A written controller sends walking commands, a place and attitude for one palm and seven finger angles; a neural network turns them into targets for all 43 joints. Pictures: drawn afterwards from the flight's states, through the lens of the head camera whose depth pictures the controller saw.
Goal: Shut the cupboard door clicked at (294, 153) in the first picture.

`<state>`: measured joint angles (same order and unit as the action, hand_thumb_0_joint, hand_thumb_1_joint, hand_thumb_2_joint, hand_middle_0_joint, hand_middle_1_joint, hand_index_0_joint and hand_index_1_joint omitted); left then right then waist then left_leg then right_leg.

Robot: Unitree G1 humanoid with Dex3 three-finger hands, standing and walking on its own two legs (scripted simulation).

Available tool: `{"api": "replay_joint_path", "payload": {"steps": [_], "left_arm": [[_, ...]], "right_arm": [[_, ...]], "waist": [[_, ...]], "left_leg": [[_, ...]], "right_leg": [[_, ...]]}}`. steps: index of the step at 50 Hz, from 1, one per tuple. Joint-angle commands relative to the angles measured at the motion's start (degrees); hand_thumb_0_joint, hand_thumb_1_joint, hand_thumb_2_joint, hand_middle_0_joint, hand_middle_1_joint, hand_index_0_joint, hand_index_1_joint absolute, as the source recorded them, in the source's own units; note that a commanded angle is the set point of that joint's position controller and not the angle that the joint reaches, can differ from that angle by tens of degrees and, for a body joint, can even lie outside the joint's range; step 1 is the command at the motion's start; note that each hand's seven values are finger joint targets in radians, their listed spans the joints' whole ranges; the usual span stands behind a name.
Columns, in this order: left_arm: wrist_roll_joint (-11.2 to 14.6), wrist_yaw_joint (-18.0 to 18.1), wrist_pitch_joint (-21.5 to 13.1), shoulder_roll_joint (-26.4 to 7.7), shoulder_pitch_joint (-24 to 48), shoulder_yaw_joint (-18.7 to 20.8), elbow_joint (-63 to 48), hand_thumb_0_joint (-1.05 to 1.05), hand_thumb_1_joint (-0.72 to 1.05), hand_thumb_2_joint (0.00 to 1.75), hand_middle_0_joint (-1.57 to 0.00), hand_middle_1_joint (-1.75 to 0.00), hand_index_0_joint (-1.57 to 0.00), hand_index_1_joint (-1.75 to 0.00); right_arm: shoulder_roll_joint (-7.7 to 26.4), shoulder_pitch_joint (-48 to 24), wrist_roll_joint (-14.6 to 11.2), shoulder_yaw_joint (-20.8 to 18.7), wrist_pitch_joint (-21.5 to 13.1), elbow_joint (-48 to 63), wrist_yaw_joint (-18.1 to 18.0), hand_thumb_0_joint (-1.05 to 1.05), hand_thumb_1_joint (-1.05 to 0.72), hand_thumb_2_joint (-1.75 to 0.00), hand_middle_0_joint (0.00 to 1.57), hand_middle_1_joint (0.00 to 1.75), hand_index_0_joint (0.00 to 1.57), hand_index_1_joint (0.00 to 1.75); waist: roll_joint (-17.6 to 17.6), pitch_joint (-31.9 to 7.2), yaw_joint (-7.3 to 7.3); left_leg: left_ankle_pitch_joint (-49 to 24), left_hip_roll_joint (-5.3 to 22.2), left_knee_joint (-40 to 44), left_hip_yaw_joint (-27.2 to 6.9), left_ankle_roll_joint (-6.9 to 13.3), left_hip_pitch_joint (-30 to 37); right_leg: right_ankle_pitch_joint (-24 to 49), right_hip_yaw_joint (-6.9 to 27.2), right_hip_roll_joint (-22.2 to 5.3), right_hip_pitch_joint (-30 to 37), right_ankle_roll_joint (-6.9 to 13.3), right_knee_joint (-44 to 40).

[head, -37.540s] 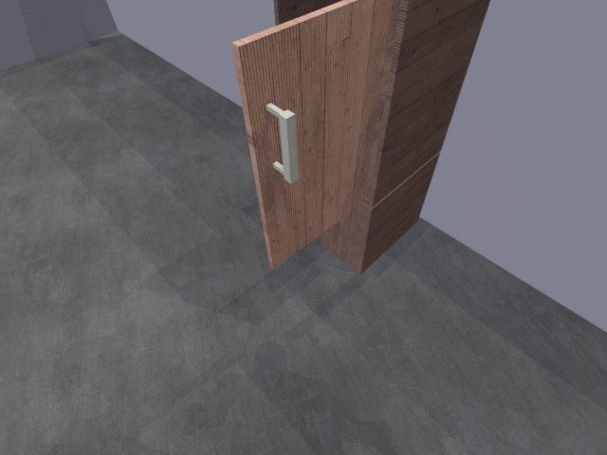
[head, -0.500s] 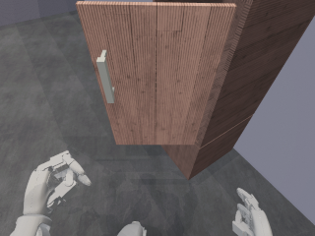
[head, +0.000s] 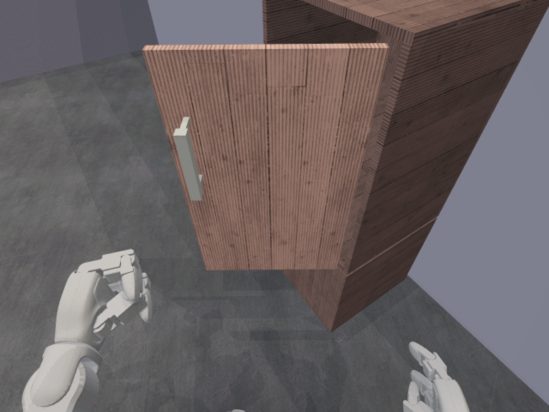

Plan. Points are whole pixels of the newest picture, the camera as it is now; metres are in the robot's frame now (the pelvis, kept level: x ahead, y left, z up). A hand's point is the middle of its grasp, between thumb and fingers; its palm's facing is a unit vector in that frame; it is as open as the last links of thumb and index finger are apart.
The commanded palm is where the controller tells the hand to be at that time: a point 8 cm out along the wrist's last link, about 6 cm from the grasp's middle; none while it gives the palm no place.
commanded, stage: raise the hand and make a fist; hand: left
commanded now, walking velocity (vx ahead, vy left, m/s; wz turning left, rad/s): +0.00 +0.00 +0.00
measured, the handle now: (191, 160) +0.50 +0.20 +0.10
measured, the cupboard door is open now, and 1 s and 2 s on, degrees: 57 57 57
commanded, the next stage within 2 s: bring the fist close to the handle in 0.32 s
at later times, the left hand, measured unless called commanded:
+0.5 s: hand (156, 293) +0.24 +0.17 +0.10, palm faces +0.09 -1.00 -0.04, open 3.1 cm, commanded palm +0.22 +0.23 +0.10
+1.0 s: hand (185, 238) +0.33 +0.16 +0.10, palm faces +0.08 -1.00 -0.02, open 3.1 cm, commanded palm +0.31 +0.21 +0.10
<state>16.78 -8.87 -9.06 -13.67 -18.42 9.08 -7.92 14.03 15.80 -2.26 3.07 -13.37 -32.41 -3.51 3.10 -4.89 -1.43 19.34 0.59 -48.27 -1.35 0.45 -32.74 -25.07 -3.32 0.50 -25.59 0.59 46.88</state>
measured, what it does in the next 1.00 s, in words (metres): stands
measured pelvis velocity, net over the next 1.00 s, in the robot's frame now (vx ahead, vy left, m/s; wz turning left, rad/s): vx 0.01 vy -0.01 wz -0.02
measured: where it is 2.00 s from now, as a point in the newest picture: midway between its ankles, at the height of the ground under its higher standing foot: outside the picture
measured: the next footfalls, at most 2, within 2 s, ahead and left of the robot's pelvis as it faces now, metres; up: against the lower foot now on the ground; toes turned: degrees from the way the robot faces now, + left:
none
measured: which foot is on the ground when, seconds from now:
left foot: down 0.00-1.00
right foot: down 0.00-1.00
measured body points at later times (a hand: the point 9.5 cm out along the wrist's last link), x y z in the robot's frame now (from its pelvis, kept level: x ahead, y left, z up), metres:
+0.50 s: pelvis +0.01 -0.01 +0.00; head +0.01 -0.03 +0.45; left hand +0.23 +0.23 +0.10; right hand +0.18 -0.24 -0.07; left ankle +0.06 +0.11 -0.70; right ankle -0.01 -0.11 -0.70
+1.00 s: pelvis +0.01 -0.01 +0.01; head +0.02 -0.02 +0.46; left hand +0.32 +0.21 +0.10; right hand +0.16 -0.25 -0.09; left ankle +0.06 +0.11 -0.70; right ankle -0.01 -0.11 -0.70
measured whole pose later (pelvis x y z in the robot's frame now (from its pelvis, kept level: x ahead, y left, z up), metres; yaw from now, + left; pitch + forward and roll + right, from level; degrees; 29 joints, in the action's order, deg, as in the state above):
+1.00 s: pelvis +0.01 -0.01 +0.01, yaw -1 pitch +5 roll +0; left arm 12.3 -4.0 -9.2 -11.7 3.0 8.4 11.8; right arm 14.4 14.2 -1.9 1.8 -9.8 -35.8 -2.9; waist 2.3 -3.8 -0.2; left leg 18.5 0.7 -44.7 0.2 0.0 -30.8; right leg -24.8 -1.7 0.5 -25.2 1.0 45.3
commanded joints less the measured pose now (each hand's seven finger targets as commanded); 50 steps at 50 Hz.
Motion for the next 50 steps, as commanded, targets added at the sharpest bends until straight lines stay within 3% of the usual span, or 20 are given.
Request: {"api": "replay_joint_path", "payload": {"steps": [1, 3, 10, 14, 16, 18, 19, 21, 22, 23, 25, 28, 31, 33, 36, 41, 43, 48, 49, 50], "left_arm": [[0.84, -0.22, -2.76, -6.51, 5.70, 4.10, -10.18, 0.00, 0.90, 0.90, -1.30, -1.50, -1.30, -1.50], [0.41, 0.24, -3.38, -8.10, 6.26, 5.27, -11.49, 0.00, 0.90, 0.90, -1.30, -1.50, -1.30, -1.50], [-0.07, 0.80, -5.55, -6.68, 7.18, 4.15, -11.56, 0.00, 0.90, 0.90, -1.30, -1.50, -1.30, -1.50], [-0.02, 0.14, -5.18, -6.32, 6.93, 3.64, -10.32, 0.00, 0.90, 0.90, -1.30, -1.50, -1.30, -1.50], [-0.12, 0.11, -5.23, -6.54, 7.58, 3.72, -11.24, 0.00, 0.90, 0.90, -1.30, -1.50, -1.30, -1.50], [0.08, 0.19, -4.72, -7.72, 6.68, 5.09, -9.96, 0.00, 0.90, 0.90, -1.30, -1.50, -1.30, -1.50], [0.09, 0.12, -4.76, -6.44, 6.81, 4.14, -10.40, 0.00, 0.90, 0.90, -1.30, -1.50, -1.30, -1.50], [-0.01, 0.23, -4.92, -6.52, 7.79, 3.96, -11.24, 0.00, 0.90, 0.90, -1.30, -1.50, -1.30, -1.50], [-0.04, 0.35, -5.05, -5.84, 10.00, 3.04, -11.37, 0.00, 0.90, 0.90, -1.30, -1.50, -1.30, -1.50], [-0.47, 0.79, -5.08, -7.37, 11.71, 4.17, -10.15, 0.00, 0.90, 0.90, -1.30, -1.50, -1.30, -1.50], [-0.79, 1.06, -5.30, -5.66, 15.89, 2.06, -9.47, 0.00, 0.90, 0.90, -1.30, -1.50, -1.30, -1.50], [-1.16, 1.50, -4.85, -7.49, 18.39, 3.68, -5.82, 0.00, 0.90, 0.90, -1.30, -1.50, -1.30, -1.50], [-1.41, 1.38, -4.18, -6.56, 21.25, 3.19, -3.68, 0.00, 0.90, 0.90, -1.30, -1.50, -1.30, -1.50], [-1.36, 1.59, -3.43, -8.12, 21.30, 5.10, -0.85, 0.00, 0.90, 0.90, -1.30, -1.50, -1.30, -1.50], [-1.63, 1.94, -3.33, -6.88, 24.30, 4.19, -0.37, 0.00, 0.90, 0.90, -1.30, -1.50, -1.30, -1.50], [-2.84, 3.30, -3.46, -5.06, 29.08, 1.70, 2.15, 0.00, 0.90, 0.90, -1.30, -1.50, -1.30, -1.50], [-3.33, 4.16, -3.52, -6.74, 30.00, 3.31, 4.51, 0.00, 0.90, 0.90, -1.30, -1.50, -1.30, -1.50], [-4.43, 5.43, -4.39, -8.41, 37.86, 4.52, 7.80, 0.00, 0.90, 0.90, -1.30, -1.50, -1.30, -1.50], [-4.33, 5.38, -4.55, -7.00, 39.70, 3.38, 8.61, 0.00, 0.90, 0.90, -1.30, -1.50, -1.30, -1.50], [-4.30, 5.52, -4.94, -8.06, 42.15, 4.29, 9.26, 0.00, 0.90, 0.90, -1.30, -1.50, -1.30, -1.50]], "right_arm": [[6.23, -6.42, -0.44, -2.81, -3.51, 9.63, -0.39, 0.00, -0.90, -0.90, 0.20, 0.30, 0.20, 0.30], [6.46, -6.34, -0.22, -2.98, -3.50, 9.55, -0.37, 0.00, -0.90, -0.90, 0.20, 0.30, 0.20, 0.30], [6.15, -6.20, -0.16, -3.15, -3.63, 9.09, 0.00, 0.00, -0.90, -0.90, 0.20, 0.30, 0.20, 0.30], [6.25, -6.23, -0.24, -3.16, -3.39, 8.96, -0.05, 0.00, -0.90, -0.90, 0.20, 0.30, 0.20, 0.30], [6.24, -6.48, -0.33, -3.21, -3.37, 9.04, -0.13, 0.00, -0.90, -0.90, 0.20, 0.30, 0.20, 0.30], [6.44, -6.14, -0.16, -3.15, -3.18, 8.88, -0.28, 0.00, -0.90, -0.90, 0.20, 0.30, 0.20, 0.30], [6.20, -6.50, -0.25, -3.19, -3.14, 9.10, -0.24, 0.00, -0.90, -0.90, 0.20, 0.30, 0.20, 0.30], [6.16, -6.36, -0.30, -3.15, -3.13, 9.05, -0.31, 0.00, -0.90, -0.90, 0.20, 0.30, 0.20, 0.30], [6.11, -6.57, -0.24, -2.97, -3.17, 8.92, -0.33, 0.00, -0.90, -0.90, 0.20, 0.30, 0.20, 0.30], [6.42, -6.04, -0.22, -3.11, -3.09, 8.26, -0.47, 0.00, -0.90, -0.90, 0.20, 0.30, 0.20, 0.30], [6.30, -6.29, -0.20, -3.06, -3.22, 7.94, -0.54, 0.00, -0.90, -0.90, 0.20, 0.30, 0.20, 0.30], [6.72, -6.02, -0.12, -3.16, -3.00, 7.13, -0.73, 0.00, -0.90, -0.90, 0.20, 0.30, 0.20, 0.30], [6.39, -6.46, -0.18, -3.14, -2.60, 6.88, -0.53, 0.00, -0.90, -0.90, 0.20, 0.30, 0.20, 0.30], [6.69, -6.07, -0.11, -3.19, -2.01, 6.67, -0.45, 0.00, -0.90, -0.90, 0.20, 0.30, 0.20, 0.30], [6.35, -6.54, -0.25, -3.31, -1.50, 6.79, -0.16, 0.00, -0.90, -0.90, 0.20, 0.30, 0.20, 0.30], [6.54, -6.18, -0.20, -3.35, -0.68, 6.43, 0.25, 0.00, -0.90, -0.90, 0.20, 0.30, 0.20, 0.30], [6.98, -5.85, -0.05, -3.69, -0.29, 5.99, 0.23, 0.00, -0.90, -0.90, 0.20, 0.30, 0.20, 0.30], [7.07, -5.73, 0.07, -3.86, 1.01, 4.97, 0.02, 0.00, -0.90, -0.90, 0.20, 0.30, 0.20, 0.30], [6.84, -5.94, 0.01, -3.80, 1.15, 4.91, 0.05, 0.00, -0.90, -0.90, 0.20, 0.30, 0.20, 0.30], [6.90, -5.80, -0.01, -3.76, 1.31, 4.47, 0.07, 0.00, -0.90, -0.90, 0.20, 0.30, 0.20, 0.30]], "waist": [[-2.26, -3.74, -0.39], [-1.89, -5.07, -0.60], [-2.07, -5.79, -0.15], [-3.28, -4.90, 0.07], [-1.31, -5.22, -0.06], [-3.58, -4.93, -0.21], [-3.77, -5.38, -0.08], [-2.63, -5.85, 0.14], [-1.66, -5.30, 0.50], [-3.64, -4.42, 0.95], [-2.68, -4.74, 1.63], [-4.05, -5.97, 1.24], [-1.77, -8.21, 0.70], [-4.06, -9.02, 0.10], [-1.96, -9.51, -0.02], [-2.48, -8.20, 0.98], [-4.94, -8.19, 0.83], [-3.79, -10.10, 1.34], [-2.98, -10.46, 1.71], [-1.65, -10.93, 1.62]], "left_leg": [[-1.44, -0.95, 8.95, -0.96, 1.00, 7.83], [-2.80, -1.08, 8.59, -0.75, 1.14, 8.14], [-5.03, -1.18, 7.77, -0.04, 1.16, 8.67], [-4.62, -1.24, 7.62, 0.17, 1.27, 8.01], [-4.62, -1.21, 7.87, 0.18, 1.28, 8.86], [-4.54, -1.20, 7.60, -0.01, 1.33, 7.92], [-5.19, -1.24, 7.51, 0.17, 1.34, 8.26], [-5.05, -1.19, 7.74, 0.20, 1.30, 9.05], [-4.68, -1.28, 7.74, 0.05, 1.34, 9.14], [-4.40, -1.06, 7.52, -0.09, 1.43, 8.58], [-3.61, -1.11, 7.41, -0.20, 1.50, 9.18], [-3.71, -1.10, 7.38, -0.15, 1.55, 8.73], [-5.92, -1.18, 7.93, 0.13, 1.40, 10.42], [-6.96, -1.17, 8.09, 0.19, 1.40, 9.88], [-8.73, -1.03, 8.57, 0.53, 1.22, 11.45], [-8.81, -0.88, 9.03, 0.45, 1.22, 11.78], [-8.13, -0.81, 8.85, 0.64, 1.40, 11.11], [-8.12, -0.73, 8.83, 1.09, 1.43, 11.65], [-8.27, -0.85, 8.75, 1.29, 1.40, 11.94], [-8.28, -0.81, 8.81, 1.07, 1.23, 12.07]], "right_leg": [[4.97, 1.94, 0.47, -2.10, 0.20, -10.75], [6.32, 2.32, 0.36, -1.09, 0.23, -10.48], [9.74, 2.63, 0.13, -0.79, -0.01, -9.79], [9.45, 3.18, -0.12, -0.73, -0.28, -10.38], [9.49, 2.93, 0.02, -1.03, -0.14, -10.20], [9.20, 3.48, -0.08, -0.40, -0.31, -10.60], [10.02, 3.60, -0.27, -0.17, -0.40, -10.56], [10.01, 3.03, -0.08, -0.56, -0.36, -10.34], [9.75, 2.89, -0.04, -1.31, -0.31, -10.24], [9.12, 3.07, 0.08, -1.63, -0.40, -10.54], [8.39, 3.04, 0.03, -2.73, -0.46, -10.42], [8.19, 3.57, 0.00, -1.82, -0.42, -10.71], [11.67, 2.97, -0.16, -0.54, -0.18, -9.83], [13.02, 3.08, -0.09, 0.98, -0.26, -10.02], [15.73, 2.44, -0.01, 1.11, -0.08, -9.40], [15.97, 1.81, 0.16, 0.06, -0.07, -9.37], [14.95, 2.31, 0.22, 0.13, -0.27, -9.95], [14.77, 2.76, 0.21, 0.24, -0.21, -9.95], [15.41, 2.90, -0.01, 0.25, -0.27, -9.99], [15.41, 2.84, 0.04, 0.16, -0.05, -9.71]]}}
